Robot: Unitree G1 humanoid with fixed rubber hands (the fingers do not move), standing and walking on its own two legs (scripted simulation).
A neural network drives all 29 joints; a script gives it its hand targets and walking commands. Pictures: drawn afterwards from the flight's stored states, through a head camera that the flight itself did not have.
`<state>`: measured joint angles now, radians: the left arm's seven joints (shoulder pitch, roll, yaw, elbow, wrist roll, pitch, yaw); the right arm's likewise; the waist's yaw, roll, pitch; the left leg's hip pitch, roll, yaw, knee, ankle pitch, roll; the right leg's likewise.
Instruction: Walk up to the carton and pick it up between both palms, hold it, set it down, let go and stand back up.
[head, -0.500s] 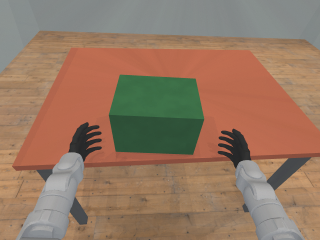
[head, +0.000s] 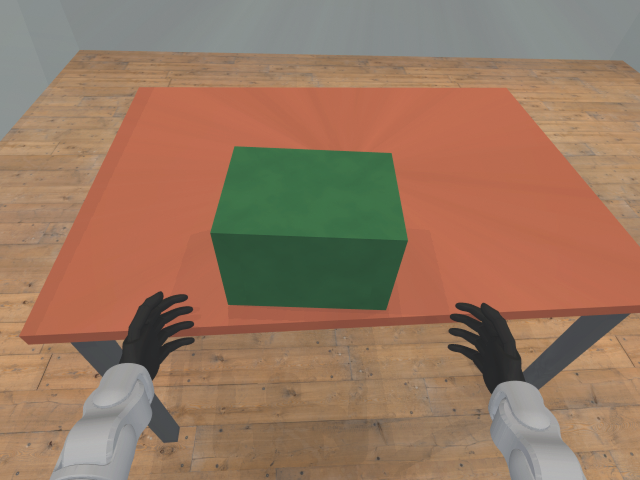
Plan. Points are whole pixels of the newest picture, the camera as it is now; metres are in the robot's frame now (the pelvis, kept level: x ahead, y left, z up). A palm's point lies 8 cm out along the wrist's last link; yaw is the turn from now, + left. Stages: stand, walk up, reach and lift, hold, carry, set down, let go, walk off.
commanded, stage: set down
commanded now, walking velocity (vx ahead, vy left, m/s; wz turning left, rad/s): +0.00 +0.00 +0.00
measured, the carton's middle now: (310, 228) +0.50 +0.01 +0.01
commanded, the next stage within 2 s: let go in 1.58 s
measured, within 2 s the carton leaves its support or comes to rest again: neither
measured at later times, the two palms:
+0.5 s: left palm (125, 412) +0.21 +0.23 +0.00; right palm (523, 429) +0.19 -0.23 +0.01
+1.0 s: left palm (135, 419) +0.21 +0.23 -0.02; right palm (513, 423) +0.20 -0.22 +0.00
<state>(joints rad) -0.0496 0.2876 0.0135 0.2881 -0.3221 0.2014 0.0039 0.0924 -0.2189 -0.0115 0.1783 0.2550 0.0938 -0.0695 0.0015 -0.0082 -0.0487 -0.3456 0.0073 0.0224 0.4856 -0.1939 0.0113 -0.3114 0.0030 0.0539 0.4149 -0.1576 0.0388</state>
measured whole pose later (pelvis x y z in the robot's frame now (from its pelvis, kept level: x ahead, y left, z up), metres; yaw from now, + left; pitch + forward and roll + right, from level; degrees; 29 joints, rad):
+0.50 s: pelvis +0.01 -0.01 +0.00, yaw +0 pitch -1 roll +0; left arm 0.23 0.29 0.04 0.14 -0.29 0.18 0.00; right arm 0.38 -0.19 -0.01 0.03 0.22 0.11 -0.08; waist 0.00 -0.01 -0.01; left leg -0.22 0.00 0.02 0.43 -0.19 0.01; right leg -0.22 0.00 0.05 0.41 -0.19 0.03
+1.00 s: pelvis +0.02 -0.01 +0.00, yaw +0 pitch +0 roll +0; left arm 0.24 0.29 0.01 0.14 -0.20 0.19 0.01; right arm 0.35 -0.19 -0.01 0.03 0.14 0.10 -0.04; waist 0.00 -0.01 0.06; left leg -0.22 0.00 0.02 0.42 -0.20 0.01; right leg -0.21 0.00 0.05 0.41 -0.19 0.03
